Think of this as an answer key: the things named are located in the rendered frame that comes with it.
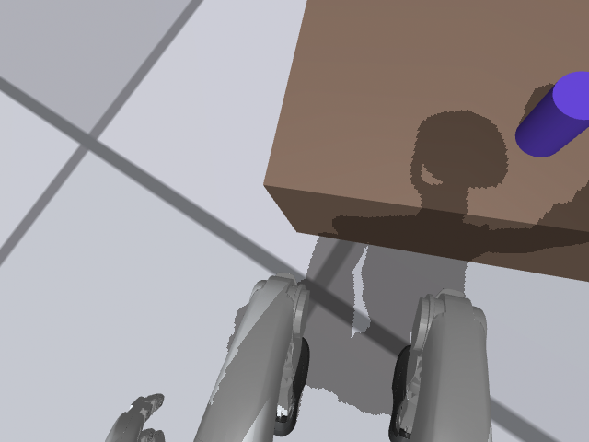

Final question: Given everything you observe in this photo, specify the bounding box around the can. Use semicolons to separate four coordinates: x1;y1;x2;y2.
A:
515;71;589;157

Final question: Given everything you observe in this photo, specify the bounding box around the left robot hand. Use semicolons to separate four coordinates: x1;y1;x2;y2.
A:
105;393;165;442

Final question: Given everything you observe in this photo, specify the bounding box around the right robot foot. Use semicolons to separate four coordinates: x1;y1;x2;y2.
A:
388;345;411;442

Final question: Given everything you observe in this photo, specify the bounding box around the left robot foot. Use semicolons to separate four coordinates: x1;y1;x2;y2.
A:
274;337;310;436

